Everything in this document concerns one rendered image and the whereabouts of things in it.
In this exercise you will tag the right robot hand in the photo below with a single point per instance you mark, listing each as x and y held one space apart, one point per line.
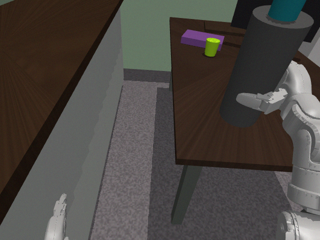
296 80

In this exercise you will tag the left robot hand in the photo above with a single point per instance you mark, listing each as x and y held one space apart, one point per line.
56 227

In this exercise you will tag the table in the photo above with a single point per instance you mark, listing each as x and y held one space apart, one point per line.
202 138

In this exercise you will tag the right robot arm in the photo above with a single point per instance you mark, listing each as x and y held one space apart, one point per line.
301 120

